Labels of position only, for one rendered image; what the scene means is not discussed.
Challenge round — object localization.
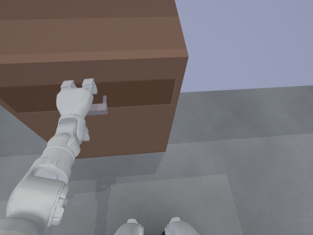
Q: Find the robot right shin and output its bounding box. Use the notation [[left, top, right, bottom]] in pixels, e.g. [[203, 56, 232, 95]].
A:
[[169, 217, 180, 225]]

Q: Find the right robot thigh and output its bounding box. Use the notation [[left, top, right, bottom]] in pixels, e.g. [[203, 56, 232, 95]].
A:
[[165, 221, 199, 235]]

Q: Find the handle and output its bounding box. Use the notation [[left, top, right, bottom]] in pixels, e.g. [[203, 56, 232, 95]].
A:
[[87, 95, 108, 116]]

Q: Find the cabinet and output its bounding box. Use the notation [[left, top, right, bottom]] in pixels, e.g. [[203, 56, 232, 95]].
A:
[[0, 0, 189, 159]]

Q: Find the drawer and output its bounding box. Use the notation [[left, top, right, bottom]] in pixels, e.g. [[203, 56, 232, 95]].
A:
[[0, 78, 176, 113]]

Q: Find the robot left forearm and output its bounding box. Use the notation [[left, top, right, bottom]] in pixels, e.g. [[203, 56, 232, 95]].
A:
[[6, 114, 86, 217]]

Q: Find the robot left hand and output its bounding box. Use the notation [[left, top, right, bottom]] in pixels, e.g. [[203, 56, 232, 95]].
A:
[[56, 78, 97, 141]]

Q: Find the left robot upper arm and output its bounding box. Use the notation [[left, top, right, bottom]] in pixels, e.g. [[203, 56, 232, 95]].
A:
[[0, 175, 69, 235]]

